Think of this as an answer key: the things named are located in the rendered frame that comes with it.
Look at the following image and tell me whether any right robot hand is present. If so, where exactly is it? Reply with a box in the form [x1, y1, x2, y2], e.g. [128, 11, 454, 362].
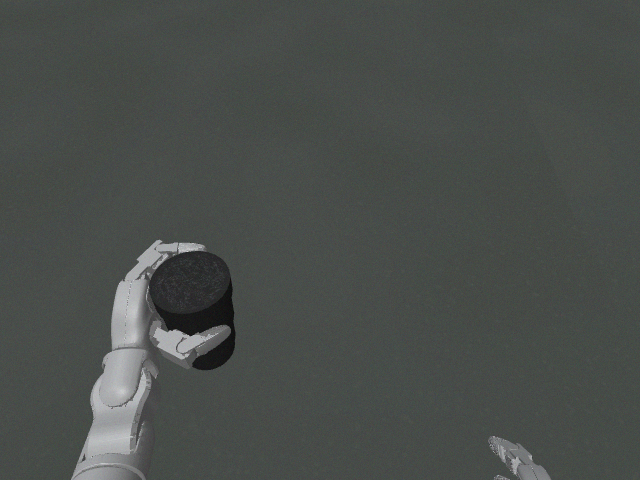
[488, 436, 552, 480]

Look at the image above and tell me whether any left robot hand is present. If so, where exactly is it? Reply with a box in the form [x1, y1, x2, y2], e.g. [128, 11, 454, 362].
[111, 240, 231, 369]

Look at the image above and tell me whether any cup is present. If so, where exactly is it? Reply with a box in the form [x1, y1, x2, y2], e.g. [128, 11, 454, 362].
[149, 251, 236, 370]

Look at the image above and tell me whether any left robot arm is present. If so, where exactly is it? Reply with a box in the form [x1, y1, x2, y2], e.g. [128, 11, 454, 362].
[71, 347, 162, 480]

